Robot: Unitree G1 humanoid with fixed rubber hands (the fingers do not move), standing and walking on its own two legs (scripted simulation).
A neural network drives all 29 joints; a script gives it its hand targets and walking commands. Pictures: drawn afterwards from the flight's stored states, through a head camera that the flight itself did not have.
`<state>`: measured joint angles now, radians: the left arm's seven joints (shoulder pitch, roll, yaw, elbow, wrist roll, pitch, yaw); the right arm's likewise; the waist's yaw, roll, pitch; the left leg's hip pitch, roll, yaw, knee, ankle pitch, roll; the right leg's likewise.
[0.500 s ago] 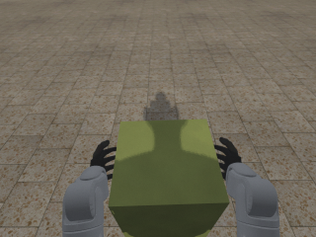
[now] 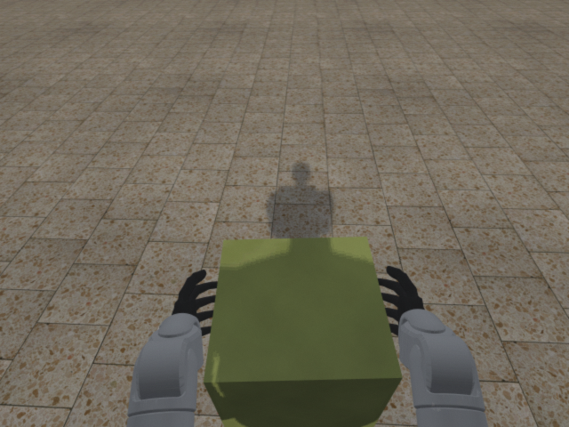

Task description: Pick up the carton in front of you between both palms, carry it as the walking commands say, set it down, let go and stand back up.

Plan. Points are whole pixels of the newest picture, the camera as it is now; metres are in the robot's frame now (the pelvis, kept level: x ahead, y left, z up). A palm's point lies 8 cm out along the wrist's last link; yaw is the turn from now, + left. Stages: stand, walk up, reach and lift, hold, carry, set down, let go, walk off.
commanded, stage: carry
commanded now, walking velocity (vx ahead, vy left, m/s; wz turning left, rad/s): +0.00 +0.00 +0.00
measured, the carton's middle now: (297, 342) +0.28 +0.00 -0.02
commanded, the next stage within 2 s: hold in 1.08 s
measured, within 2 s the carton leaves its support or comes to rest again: neither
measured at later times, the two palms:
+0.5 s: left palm (177, 342) +0.25 +0.16 +0.05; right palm (407, 338) +0.25 -0.14 +0.05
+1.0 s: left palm (169, 355) +0.23 +0.17 +0.05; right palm (404, 351) +0.23 -0.13 +0.05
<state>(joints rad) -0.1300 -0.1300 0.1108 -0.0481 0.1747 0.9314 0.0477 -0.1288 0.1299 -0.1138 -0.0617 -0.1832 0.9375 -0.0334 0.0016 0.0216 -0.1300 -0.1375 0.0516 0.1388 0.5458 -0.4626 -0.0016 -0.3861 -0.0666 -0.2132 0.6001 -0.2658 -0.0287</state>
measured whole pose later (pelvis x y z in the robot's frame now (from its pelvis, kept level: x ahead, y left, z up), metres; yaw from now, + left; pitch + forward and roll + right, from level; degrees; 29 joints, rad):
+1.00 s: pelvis -0.06 +0.02 +0.00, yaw +0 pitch +1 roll +0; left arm -0.23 -0.15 0.19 0.19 0.24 0.74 0.01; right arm -0.23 0.14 -0.19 0.18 -0.25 0.74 0.00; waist 0.00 0.01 -0.09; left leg -0.19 0.01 0.15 0.56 -0.39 0.04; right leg -0.40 -0.10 -0.20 0.52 -0.13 -0.02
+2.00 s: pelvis -0.11 -0.04 -0.08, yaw +11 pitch +29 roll +1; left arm -0.77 -0.01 0.38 0.64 0.21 0.16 -0.06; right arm -0.64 0.19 -0.41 0.40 -0.24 0.21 -0.11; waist -0.03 0.05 0.06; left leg -1.16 -0.04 -0.06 1.11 -0.45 -0.03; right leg -1.27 -0.01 -0.02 1.00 -0.23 -0.02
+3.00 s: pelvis -0.15 -0.03 -0.31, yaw +14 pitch +47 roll +2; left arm -1.39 0.16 0.28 0.86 0.12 0.29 0.09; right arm -1.24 -0.06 -0.53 0.61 -0.19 0.33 -0.07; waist -0.12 0.07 0.12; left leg -2.11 -0.10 -0.01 1.96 -0.67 -0.02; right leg -2.26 -0.03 0.03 1.82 -0.38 0.01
